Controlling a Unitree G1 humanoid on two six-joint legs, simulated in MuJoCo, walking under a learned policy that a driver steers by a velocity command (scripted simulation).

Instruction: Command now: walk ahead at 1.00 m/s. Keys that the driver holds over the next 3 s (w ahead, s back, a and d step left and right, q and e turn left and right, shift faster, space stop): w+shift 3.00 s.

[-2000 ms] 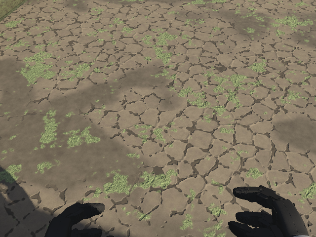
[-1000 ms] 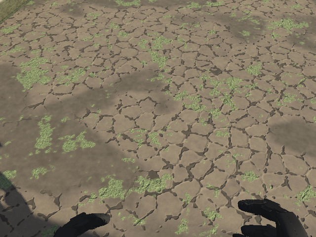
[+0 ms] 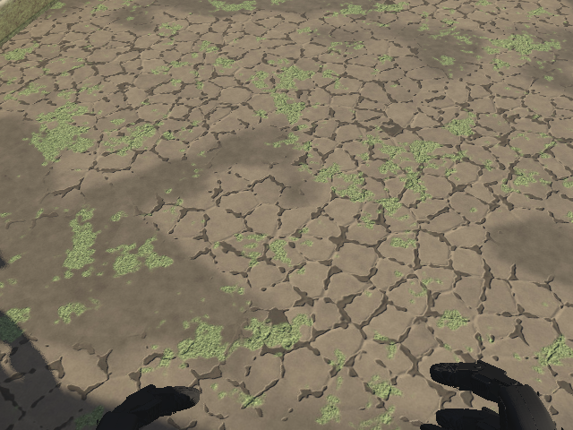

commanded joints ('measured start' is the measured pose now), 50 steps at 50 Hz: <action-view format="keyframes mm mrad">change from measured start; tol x2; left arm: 1 -103 68 21 -102 0 -19 2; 50 -103 64 18 -104 -2 -20 1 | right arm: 1 -137 -68 -21 -104 0 -19 -2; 50 -137 -65 -20 -101 -1 -18 -3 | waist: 1 1 -6 -120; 50 0 -6 -120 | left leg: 1 -20 72 -42 -66 200 -4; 50 -14 77 -31 -71 197 -8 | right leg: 1 63 -100 114 -107 121 18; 50 59 -100 119 -109 123 17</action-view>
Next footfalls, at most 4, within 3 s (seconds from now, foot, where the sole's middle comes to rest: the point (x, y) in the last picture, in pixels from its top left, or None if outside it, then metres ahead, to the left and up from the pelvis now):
none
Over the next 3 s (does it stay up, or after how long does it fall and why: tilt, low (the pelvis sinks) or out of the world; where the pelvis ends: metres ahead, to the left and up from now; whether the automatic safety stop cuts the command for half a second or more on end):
stays up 0.00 0.01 0.00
